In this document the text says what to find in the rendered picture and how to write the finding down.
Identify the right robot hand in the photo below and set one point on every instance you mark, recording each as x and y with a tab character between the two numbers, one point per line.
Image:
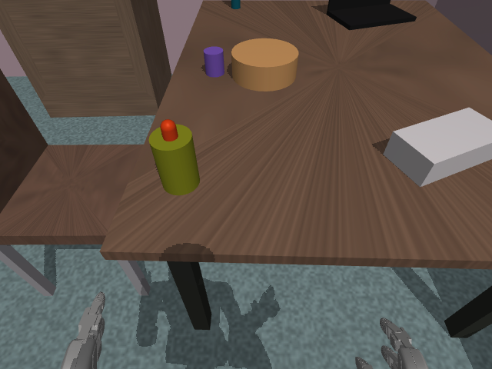
407	357

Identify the left robot hand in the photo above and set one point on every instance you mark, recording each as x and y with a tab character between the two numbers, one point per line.
84	351

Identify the chair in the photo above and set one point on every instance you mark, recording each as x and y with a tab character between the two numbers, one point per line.
56	194

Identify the table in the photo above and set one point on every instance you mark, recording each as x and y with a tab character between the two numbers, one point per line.
298	175

